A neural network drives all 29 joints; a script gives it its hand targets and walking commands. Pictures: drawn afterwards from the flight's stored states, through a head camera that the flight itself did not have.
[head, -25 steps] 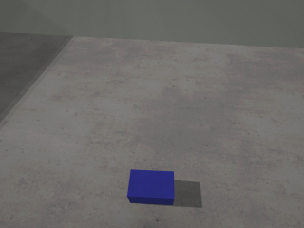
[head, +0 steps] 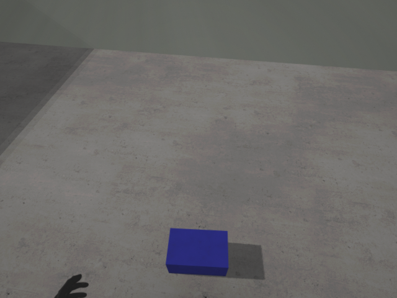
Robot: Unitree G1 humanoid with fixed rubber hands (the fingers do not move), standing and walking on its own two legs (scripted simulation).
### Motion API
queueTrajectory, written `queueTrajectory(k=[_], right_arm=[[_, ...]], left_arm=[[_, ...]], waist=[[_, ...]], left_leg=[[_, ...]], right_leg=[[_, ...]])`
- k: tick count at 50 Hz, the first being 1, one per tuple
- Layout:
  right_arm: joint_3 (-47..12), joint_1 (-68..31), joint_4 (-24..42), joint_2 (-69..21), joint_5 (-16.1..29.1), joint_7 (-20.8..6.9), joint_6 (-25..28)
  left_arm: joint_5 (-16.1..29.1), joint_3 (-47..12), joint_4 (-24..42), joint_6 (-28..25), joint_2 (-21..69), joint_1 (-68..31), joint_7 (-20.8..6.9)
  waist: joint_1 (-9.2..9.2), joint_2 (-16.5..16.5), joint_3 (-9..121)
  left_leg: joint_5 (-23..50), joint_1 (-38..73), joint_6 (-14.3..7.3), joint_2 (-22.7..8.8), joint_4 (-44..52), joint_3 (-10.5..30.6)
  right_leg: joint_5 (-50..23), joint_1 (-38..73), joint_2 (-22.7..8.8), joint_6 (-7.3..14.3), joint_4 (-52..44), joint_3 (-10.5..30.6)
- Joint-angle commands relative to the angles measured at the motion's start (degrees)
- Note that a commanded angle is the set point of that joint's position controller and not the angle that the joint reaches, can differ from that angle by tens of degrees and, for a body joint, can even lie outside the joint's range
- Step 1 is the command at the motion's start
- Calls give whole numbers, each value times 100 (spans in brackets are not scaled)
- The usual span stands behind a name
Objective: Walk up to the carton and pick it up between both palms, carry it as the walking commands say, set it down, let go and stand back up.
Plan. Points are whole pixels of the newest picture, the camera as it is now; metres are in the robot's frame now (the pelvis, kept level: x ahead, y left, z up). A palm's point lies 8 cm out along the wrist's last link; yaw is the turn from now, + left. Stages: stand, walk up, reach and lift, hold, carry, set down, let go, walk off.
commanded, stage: walk up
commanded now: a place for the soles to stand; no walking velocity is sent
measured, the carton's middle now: (197, 252) +0.42 +0.03 -0.70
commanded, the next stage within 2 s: none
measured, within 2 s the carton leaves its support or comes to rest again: neither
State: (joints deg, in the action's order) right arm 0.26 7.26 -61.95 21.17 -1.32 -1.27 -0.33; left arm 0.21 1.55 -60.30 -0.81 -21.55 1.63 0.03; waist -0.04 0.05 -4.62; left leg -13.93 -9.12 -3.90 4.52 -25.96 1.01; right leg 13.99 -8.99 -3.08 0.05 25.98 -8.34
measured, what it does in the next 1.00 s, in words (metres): steps on the spot: left foot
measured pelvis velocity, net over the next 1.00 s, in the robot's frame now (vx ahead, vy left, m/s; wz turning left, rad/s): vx -0.02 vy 0.03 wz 0.08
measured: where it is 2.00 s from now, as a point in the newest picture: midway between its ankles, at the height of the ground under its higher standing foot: outside the picture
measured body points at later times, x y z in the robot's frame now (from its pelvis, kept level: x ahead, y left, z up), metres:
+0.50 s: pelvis +0.01 -0.01 +0.00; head +0.03 -0.01 +0.45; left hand +0.09 +0.31 -0.12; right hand +0.13 -0.31 -0.13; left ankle +0.00 +0.07 -0.74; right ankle +0.00 -0.12 -0.74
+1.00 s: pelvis -0.02 +0.03 -0.01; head +0.02 +0.03 +0.43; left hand +0.07 +0.36 -0.13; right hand +0.07 -0.28 -0.14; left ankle -0.02 +0.16 -0.74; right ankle +0.00 -0.11 -0.74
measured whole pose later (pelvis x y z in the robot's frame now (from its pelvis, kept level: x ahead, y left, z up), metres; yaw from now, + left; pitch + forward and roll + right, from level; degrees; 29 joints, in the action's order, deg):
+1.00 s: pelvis -0.02 +0.03 -0.01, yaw +5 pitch -4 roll +1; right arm 1.9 10.3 -59.1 21.3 -1.4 -0.4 0.9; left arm 0.0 3.3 -57.6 1.8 -23.1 3.5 -1.1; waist -0.5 -1.1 -8.0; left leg -18.4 -13.4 0.8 0.1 -35.3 1.7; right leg 24.8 -14.7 -4.9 0.6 39.0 -3.0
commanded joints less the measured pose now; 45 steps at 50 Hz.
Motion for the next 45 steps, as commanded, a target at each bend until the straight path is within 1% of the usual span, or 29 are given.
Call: queueTrajectory(k=[1,2,7,9,12,13,14,17,19,21,23,24,25,27,28,29,32,33,34,35,36,37,39,40,41,42,43,44,45], right_arm=[[203,-403,407,1337,12,99,179],[209,-374,423,1390,35,114,151],[263,-365,459,1305,49,110,151],[264,-359,387,1365,66,110,157],[304,-332,431,1405,97,112,161],[305,-396,480,1338,65,115,166],[280,-432,483,1330,61,118,144],[257,-309,450,1334,50,120,142],[268,-316,467,1305,42,113,131],[274,-538,494,1282,30,111,145],[283,-468,584,1231,8,93,106],[305,-522,536,1308,19,88,100],[303,-341,585,1331,46,104,85],[328,-286,602,1372,32,94,90],[356,-410,606,1380,6,47,27],[357,-435,670,1437,50,29,15],[402,-379,812,1185,-60,-17,-141],[439,-195,865,1185,-93,-36,-164],[444,-44,870,1170,-70,-44,-189],[468,-5,875,1267,-32,-89,-196],[498,51,985,1216,-42,-120,-229],[514,191,960,1326,-32,-139,-208],[519,280,878,1265,23,-139,-119],[499,347,796,1175,23,-134,-64],[513,412,782,1261,18,-67,12],[546,283,780,1424,-49,-13,97],[543,60,856,1715,-82,85,211],[501,-51,840,1807,-33,131,307],[497,-86,814,1791,-23,203,356]], left_arm=[[8,244,273,-69,-1207,-185,42],[18,211,229,-65,-1316,-86,49],[12,230,173,-79,-1300,21,53],[-25,214,219,-100,-1279,-108,45],[-5,238,252,-73,-1255,15,60],[14,184,138,-75,-1173,-12,68],[-20,193,214,-114,-1216,-90,72],[-6,229,206,-116,-1244,-6,61],[-9,249,211,-104,-1301,5,78],[0,230,158,-96,-1179,16,64],[-28,215,176,-128,-1300,33,104],[-51,256,197,-136,-1403,36,101],[-29,276,256,-132,-1355,-101,90],[-34,295,251,-133,-1407,27,93],[-18,349,219,-138,-1598,41,151],[-32,370,237,-136,-1614,249,179],[-95,496,375,-143,-1739,186,194],[-99,492,539,-153,-1742,219,205],[-131,500,616,-153,-1653,232,197],[-108,508,733,-147,-1649,5,209],[-139,513,789,-154,-1700,-38,217],[-159,543,846,-136,-1720,-73,191],[-199,557,876,-135,-1704,-92,85],[-145,510,898,-116,-1619,-153,60],[-154,459,878,-51,-1555,-201,12],[-92,402,916,14,-1253,19,-18],[-9,338,927,109,-1011,26,-50],[8,374,930,159,-1165,-151,-73],[18,380,813,196,-1204,-142,-96]], waist=[[155,541,619],[108,332,583],[94,302,950],[72,229,831],[-16,218,966],[94,431,983],[58,145,908],[38,229,916],[49,-86,702],[91,130,797],[46,-218,648],[126,-251,780],[-26,-234,640],[51,-114,799],[114,72,380],[144,-68,532],[229,-1072,428],[200,-874,432],[175,-830,273],[53,-535,294],[13,-770,85],[-48,-672,214],[-59,-740,632],[-135,-547,607],[-251,-468,831],[-126,661,1047],[-1,1088,939],[36,958,834],[132,359,721]], left_leg=[[2392,-502,290,-1267,958,1347],[2314,-347,375,-1255,942,1284],[2112,-32,377,-1236,848,1229],[2458,20,379,-1180,889,1166],[2364,302,418,-1331,910,1321],[2176,305,218,-1238,832,1229],[2115,145,214,-1206,803,1105],[2602,115,334,-1125,737,975],[2474,-4,330,-1144,717,1045],[2065,-28,238,-1128,728,1079],[1717,-225,165,-1040,547,1041],[1779,-178,235,-955,453,855],[1872,-138,334,-980,390,834],[1928,-128,301,-970,261,776],[1924,-604,312,-847,54,730],[1769,-628,325,-780,-386,744],[-1544,-1133,405,-429,-2185,222],[-1907,-1212,422,-479,-2787,459],[-1936,-1291,385,-573,-2836,440],[-1812,-1153,385,-612,-2981,510],[-1760,-1266,377,-658,-2619,449],[-1525,-1114,362,-638,-2153,302],[-873,-467,382,-584,-1291,33],[-587,-209,372,-611,-529,-41],[202,75,313,-583,348,0],[1230,431,181,-1329,602,1085],[2288,356,-321,-1883,635,2165],[2167,13,-591,-2106,726,2568],[1719,-52,-642,-1982,504,2117]], right_leg=[[-726,896,-471,181,-406,750],[-758,825,-478,189,-432,733],[-697,847,-582,235,-525,793],[-1000,736,-612,233,-436,688],[-616,460,-483,203,-332,640],[-584,501,-510,182,-473,687],[-750,548,-630,236,-499,710],[-1163,744,-714,238,-417,759],[-989,560,-700,277,-399,786],[-836,539,-660,207,-482,685],[-916,546,-739,311,-540,861],[-974,673,-946,385,-615,965],[-962,529,-933,420,-622,975],[-938,679,-1017,444,-595,950],[-1325,675,-1144,535,-523,1081],[-1631,666,-1349,708,-562,1225],[-2479,526,-2345,1522,-785,1738],[-2935,326,-2517,1710,-739,1849],[-2865,143,-2437,1641,-654,1621],[-2157,-88,-2317,1583,-757,1457],[-1763,-240,-2225,1474,-660,1321],[-1595,-177,-1864,1305,-521,1090],[-790,-202,-1600,942,-388,934],[-613,-122,-1204,725,-106,495],[-683,-63,-1014,485,294,326],[-45,-282,-571,206,1023,35],[1174,-691,-107,48,1453,384],[1919,-673,-47,102,1695,928],[1966,-637,-168,211,1658,1061]])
